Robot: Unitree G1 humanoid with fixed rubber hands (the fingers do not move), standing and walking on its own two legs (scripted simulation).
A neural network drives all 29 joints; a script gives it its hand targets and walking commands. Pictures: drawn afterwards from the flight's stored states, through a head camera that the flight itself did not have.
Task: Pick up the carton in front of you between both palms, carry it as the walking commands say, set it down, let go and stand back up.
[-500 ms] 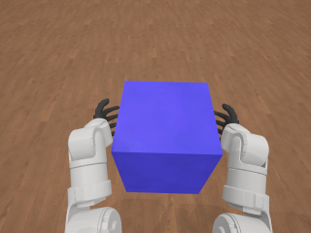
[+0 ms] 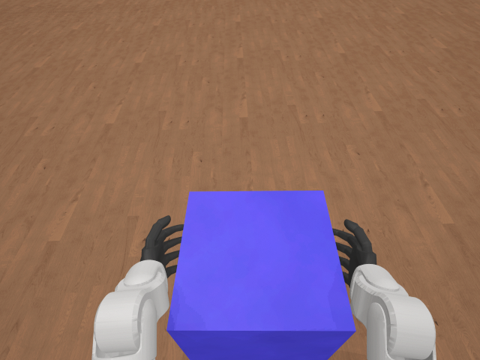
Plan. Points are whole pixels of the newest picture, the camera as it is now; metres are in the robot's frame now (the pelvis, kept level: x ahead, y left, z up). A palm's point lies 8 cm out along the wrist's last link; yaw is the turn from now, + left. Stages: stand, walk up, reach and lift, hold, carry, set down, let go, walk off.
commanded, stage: carry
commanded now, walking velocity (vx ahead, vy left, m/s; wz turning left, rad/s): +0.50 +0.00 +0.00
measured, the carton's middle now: (256, 285) +0.25 +0.00 +0.00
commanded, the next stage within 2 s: none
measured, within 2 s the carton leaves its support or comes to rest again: neither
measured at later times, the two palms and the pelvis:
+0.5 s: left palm (170, 141) +0.55 +0.19 +0.07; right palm (308, 148) +0.51 -0.11 +0.07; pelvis +0.31 +0.06 +0.00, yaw -4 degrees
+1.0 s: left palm (207, 74) +0.85 +0.13 +0.07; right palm (310, 75) +0.85 -0.17 +0.06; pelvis +0.63 -0.02 -0.01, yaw +0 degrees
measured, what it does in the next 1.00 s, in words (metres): walks ahead: left foot, then right foot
